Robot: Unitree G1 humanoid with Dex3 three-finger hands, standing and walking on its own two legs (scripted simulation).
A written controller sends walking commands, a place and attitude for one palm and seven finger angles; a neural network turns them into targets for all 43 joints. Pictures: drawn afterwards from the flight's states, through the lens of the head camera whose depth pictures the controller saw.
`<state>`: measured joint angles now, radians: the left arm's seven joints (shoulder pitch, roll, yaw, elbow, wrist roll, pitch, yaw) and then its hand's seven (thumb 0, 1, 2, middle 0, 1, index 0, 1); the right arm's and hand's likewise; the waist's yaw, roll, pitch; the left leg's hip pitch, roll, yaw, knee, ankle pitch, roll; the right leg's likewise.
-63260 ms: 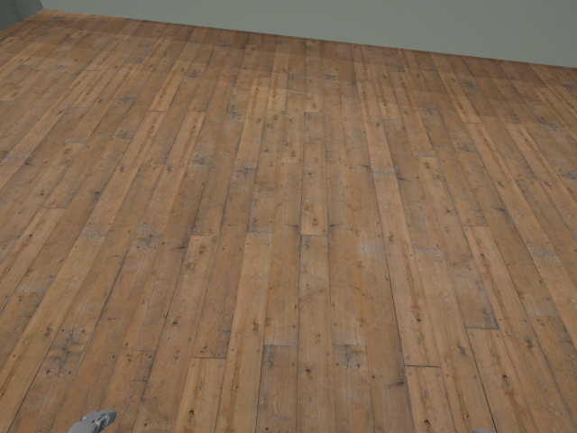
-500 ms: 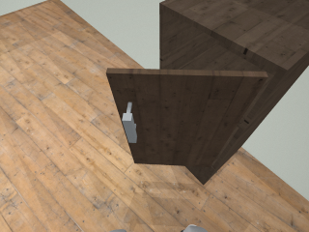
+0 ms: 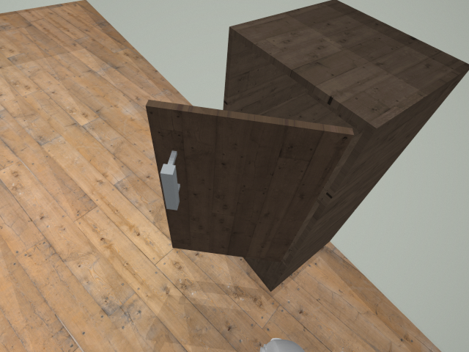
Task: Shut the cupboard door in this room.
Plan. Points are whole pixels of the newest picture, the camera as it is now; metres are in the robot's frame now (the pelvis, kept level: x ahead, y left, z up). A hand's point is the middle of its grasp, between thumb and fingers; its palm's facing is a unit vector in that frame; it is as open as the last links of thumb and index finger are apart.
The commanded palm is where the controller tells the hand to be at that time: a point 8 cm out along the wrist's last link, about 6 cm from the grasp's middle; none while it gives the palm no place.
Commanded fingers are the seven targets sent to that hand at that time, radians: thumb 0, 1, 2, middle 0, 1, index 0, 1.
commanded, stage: come to a stop and stand still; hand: left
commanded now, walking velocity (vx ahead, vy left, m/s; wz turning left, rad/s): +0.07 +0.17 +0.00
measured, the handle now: (173, 180) +0.44 +0.16 -0.03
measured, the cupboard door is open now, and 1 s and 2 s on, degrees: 46 46 46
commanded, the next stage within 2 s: look again from close up in 0.80 s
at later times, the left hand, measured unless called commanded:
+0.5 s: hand out of the picture +0.03 +0.17 -0.19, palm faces +0.05 -0.98 -0.21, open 7.4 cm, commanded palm none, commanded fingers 0.00 0.90 0.90 -0.20 -0.30 -0.20 -0.30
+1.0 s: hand out of the picture +0.06 +0.15 -0.16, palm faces -0.04 -0.96 -0.29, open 7.4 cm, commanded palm none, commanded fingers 0.00 0.90 0.90 -0.20 -0.30 -0.20 -0.30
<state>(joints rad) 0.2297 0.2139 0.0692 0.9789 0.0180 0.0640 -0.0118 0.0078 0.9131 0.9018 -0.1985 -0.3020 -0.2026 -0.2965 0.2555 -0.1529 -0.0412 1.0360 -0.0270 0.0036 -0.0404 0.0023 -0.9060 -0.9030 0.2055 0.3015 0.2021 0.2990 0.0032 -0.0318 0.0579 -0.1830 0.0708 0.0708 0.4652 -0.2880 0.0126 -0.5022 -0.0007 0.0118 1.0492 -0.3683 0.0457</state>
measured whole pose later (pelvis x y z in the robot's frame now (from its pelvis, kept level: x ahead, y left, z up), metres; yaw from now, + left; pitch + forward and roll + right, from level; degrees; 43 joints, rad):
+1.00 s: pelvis +0.00 -0.05 -0.01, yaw -2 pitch -1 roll +2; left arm 0.21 0.19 -0.02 1.05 0.01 0.00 0.02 0.01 0.91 0.90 -0.20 -0.30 -0.20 -0.30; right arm 0.26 -0.21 0.00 1.04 -0.02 -0.01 -0.01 0.00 -0.92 -0.90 0.20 0.30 0.20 0.30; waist -0.01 0.06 0.05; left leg -0.14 0.05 0.11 0.46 -0.29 -0.03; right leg -0.24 -0.07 0.00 0.55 -0.29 0.03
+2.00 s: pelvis -0.08 -0.05 -0.13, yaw +4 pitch +11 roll -2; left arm 0.42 0.22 0.07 -0.05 -0.24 -0.44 -0.30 0.02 0.90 0.90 -0.50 -0.63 -0.51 -0.63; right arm 0.15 -0.25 -0.02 0.44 0.02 -0.29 -0.05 0.01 -0.91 -0.90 0.20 0.30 0.20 0.30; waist 0.05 -0.01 -0.09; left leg -0.98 0.06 -0.03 1.32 -0.54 -0.03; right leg -0.96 -0.09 -0.07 1.29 -0.52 0.02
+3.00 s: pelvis -0.04 -0.02 -0.09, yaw +6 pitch +13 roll -4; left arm 0.39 0.30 0.18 -0.12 -0.30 -0.26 -0.37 0.02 0.90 0.90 -1.29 -1.49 -1.29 -1.49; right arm 0.26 -0.23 0.04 0.46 0.03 -0.19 -0.04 0.01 -0.90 -0.90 0.21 0.30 0.20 0.30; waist 0.01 0.04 -0.13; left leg -0.87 0.03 -0.05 1.19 -0.54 0.01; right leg -0.82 -0.04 -0.04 1.11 -0.51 0.05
